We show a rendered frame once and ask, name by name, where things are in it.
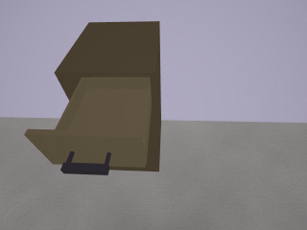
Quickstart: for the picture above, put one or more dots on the drawer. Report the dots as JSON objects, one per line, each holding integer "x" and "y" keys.
{"x": 103, "y": 115}

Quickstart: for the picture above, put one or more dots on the handle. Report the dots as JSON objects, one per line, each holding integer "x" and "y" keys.
{"x": 69, "y": 167}

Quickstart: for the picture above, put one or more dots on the cabinet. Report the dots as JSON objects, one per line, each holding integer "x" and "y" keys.
{"x": 129, "y": 49}

